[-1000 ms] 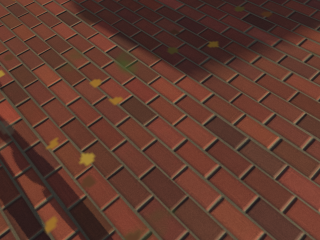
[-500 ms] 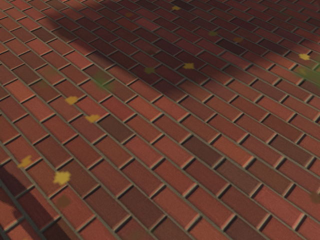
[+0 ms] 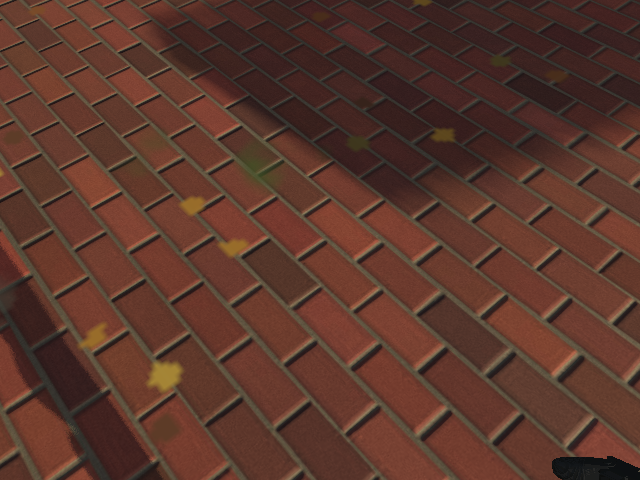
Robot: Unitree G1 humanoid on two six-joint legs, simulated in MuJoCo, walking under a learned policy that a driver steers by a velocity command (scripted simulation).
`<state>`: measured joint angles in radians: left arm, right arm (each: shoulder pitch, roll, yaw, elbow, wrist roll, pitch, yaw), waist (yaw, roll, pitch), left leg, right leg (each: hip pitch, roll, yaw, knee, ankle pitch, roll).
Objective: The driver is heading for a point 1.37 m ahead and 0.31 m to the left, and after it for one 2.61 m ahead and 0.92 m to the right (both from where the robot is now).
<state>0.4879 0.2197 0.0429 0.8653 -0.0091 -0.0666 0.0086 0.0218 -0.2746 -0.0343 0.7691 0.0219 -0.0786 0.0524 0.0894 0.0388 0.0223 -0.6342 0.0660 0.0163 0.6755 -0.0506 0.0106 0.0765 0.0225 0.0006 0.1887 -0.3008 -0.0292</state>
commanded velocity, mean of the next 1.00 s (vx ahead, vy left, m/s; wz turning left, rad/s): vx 0.49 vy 0.00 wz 0.06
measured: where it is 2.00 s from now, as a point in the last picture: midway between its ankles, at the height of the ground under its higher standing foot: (301, 223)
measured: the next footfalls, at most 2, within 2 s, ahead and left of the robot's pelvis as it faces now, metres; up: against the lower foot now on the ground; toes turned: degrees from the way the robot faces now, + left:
left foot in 0.14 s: +0.27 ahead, +0.14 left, +0.00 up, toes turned +2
right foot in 0.68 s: +0.57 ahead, -0.10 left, +0.00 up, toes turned -2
